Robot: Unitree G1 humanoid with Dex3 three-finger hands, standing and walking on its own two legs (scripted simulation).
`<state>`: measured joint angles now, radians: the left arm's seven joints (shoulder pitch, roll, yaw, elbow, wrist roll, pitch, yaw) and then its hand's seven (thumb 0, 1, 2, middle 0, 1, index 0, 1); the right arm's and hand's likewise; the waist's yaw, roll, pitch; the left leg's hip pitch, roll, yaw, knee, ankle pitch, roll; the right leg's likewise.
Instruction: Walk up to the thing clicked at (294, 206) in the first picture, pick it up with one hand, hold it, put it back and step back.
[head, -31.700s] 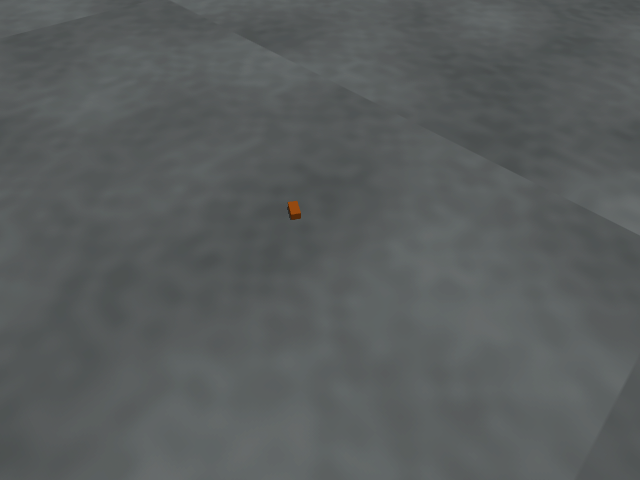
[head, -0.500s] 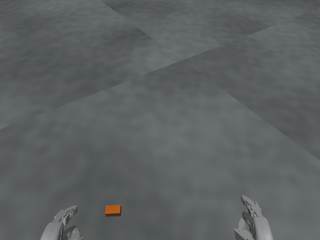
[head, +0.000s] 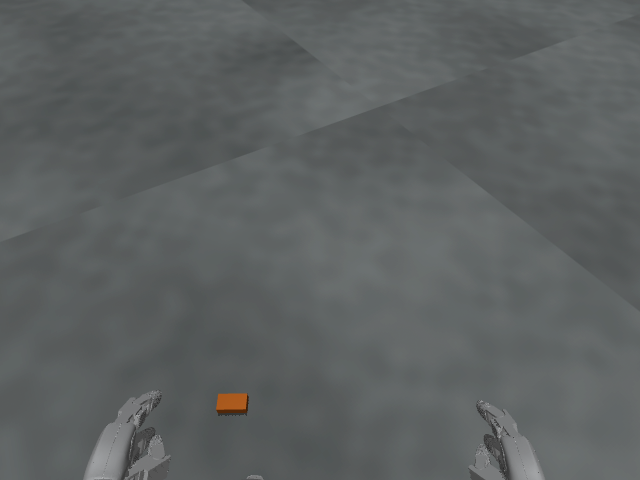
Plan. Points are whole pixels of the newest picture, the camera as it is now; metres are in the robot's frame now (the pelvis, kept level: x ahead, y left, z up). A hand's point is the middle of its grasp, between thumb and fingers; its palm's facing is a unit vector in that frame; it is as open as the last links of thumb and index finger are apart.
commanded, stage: stand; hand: left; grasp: from above
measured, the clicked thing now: (232, 403) +0.44 +0.23 -0.70
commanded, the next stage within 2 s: none
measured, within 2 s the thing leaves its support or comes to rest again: neither
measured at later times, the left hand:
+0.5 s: hand out of the picture +0.05 +0.25 -0.11, palm faces +0.04 -0.95 -0.32, open 7.4 cm
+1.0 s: hand out of the picture +0.05 +0.24 -0.10, palm faces +0.03 -0.94 -0.34, open 7.4 cm
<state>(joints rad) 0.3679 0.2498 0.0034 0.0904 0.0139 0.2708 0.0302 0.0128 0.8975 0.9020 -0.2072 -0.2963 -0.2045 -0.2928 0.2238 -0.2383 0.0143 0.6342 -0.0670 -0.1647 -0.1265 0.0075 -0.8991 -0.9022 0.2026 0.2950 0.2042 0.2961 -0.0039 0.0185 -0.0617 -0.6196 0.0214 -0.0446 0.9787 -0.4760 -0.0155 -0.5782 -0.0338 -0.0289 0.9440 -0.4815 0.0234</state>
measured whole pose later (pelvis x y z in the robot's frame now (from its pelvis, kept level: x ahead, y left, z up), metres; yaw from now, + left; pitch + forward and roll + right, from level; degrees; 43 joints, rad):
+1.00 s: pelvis +0.00 +0.00 +0.06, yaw +0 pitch -4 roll +0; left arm 0.15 0.29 0.04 1.14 0.03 0.00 0.02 0.01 0.90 0.90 -0.21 -0.30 -0.21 -0.30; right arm 0.14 -0.31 -0.03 1.12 -0.02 0.00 -0.01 0.00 -0.90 -0.90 0.20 0.29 0.20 0.30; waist 0.01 0.02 0.06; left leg -0.12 0.01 -0.03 0.37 -0.19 -0.01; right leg -0.10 -0.05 -0.03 0.37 -0.21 0.03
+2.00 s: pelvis +0.01 -0.01 +0.06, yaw +0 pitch -2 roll +0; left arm 0.10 0.32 0.03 1.15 0.02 -0.01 0.01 0.01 0.90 0.90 -0.21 -0.30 -0.21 -0.30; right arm 0.11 -0.33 -0.01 1.14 -0.02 -0.01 0.00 0.00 -0.90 -0.90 0.20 0.29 0.20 0.30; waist 0.00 0.01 0.06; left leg -0.11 0.02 -0.03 0.33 -0.18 -0.03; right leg -0.09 -0.03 -0.03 0.34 -0.20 0.02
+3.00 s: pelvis -0.09 +0.04 +0.05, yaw -3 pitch -2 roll -1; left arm 0.08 0.40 0.07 0.88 0.01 0.07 0.02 0.01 0.90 0.90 -0.21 -0.30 -0.20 -0.30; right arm 0.14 -0.35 -0.05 0.88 -0.02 0.02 -0.01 0.00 -0.90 -0.90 0.20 0.30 0.21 0.30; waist -0.02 -0.04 0.22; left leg -0.31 0.00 0.03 0.58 -0.24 0.06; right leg -0.42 0.09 0.14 1.12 -0.53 0.02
